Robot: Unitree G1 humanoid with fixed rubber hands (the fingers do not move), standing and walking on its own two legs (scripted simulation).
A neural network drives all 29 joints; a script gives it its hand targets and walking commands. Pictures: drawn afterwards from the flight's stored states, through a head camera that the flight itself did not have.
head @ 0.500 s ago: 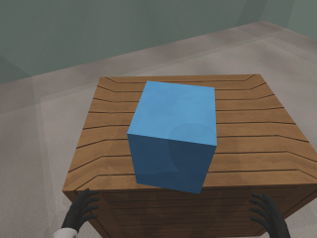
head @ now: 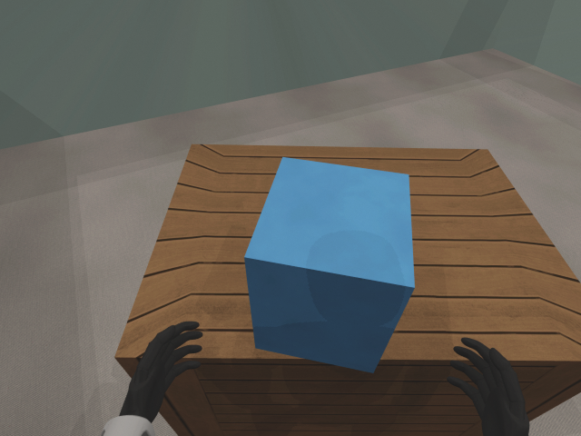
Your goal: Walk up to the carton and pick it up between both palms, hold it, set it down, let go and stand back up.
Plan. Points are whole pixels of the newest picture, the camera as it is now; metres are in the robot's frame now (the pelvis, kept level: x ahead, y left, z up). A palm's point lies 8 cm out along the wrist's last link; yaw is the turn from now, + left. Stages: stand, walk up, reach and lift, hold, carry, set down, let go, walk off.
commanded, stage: reach and lift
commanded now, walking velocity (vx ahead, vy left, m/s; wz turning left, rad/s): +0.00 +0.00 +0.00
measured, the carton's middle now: (328, 265) +0.38 -0.01 +0.02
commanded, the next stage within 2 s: none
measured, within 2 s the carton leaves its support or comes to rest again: neither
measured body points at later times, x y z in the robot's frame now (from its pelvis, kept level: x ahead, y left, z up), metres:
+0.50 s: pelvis -0.01 +0.00 +0.00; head -0.02 +0.01 +0.45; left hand +0.24 +0.20 +0.08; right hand +0.22 -0.20 +0.08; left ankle -0.03 +0.12 -0.75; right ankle -0.01 -0.14 -0.75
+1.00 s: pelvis -0.02 +0.00 +0.00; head -0.01 +0.02 +0.45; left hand +0.31 +0.19 +0.12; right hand +0.29 -0.21 +0.13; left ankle -0.03 +0.12 -0.75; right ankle -0.01 -0.14 -0.75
